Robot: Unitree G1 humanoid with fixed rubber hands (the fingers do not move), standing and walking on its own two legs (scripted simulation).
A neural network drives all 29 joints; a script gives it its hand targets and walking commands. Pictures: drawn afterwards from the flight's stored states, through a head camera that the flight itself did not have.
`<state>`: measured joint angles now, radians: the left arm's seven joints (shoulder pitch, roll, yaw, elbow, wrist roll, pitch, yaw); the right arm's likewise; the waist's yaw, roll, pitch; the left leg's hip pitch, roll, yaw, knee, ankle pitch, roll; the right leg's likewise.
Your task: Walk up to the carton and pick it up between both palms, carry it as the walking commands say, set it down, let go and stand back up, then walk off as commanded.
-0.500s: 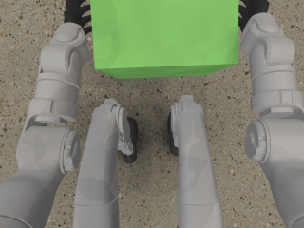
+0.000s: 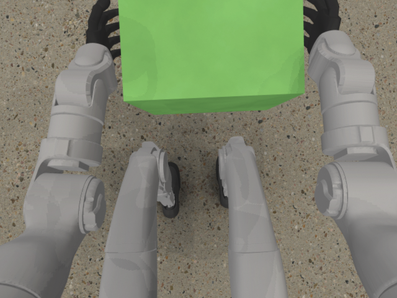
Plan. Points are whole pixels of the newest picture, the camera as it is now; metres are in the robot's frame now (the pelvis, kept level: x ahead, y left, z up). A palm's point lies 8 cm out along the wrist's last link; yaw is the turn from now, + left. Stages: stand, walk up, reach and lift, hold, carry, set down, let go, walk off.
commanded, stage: reach and lift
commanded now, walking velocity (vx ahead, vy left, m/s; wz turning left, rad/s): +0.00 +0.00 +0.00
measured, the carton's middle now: (209, 64) +0.50 -0.03 -0.11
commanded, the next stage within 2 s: none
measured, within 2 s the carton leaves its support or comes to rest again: neither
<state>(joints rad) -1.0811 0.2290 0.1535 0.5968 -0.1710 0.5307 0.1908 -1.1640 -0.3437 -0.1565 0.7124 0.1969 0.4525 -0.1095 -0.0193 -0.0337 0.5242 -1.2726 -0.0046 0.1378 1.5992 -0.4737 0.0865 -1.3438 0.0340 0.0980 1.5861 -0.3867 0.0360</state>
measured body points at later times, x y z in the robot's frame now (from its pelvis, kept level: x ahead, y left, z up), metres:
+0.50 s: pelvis +0.01 +0.01 +0.06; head +0.25 +0.00 +0.43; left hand +0.48 +0.16 +0.00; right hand +0.49 -0.21 +0.02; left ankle +0.15 +0.09 -0.52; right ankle +0.19 -0.12 -0.52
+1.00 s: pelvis +0.00 +0.00 +0.11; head +0.21 -0.02 +0.50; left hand +0.47 +0.15 +0.08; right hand +0.48 -0.22 +0.09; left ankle +0.15 +0.09 -0.52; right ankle +0.19 -0.13 -0.52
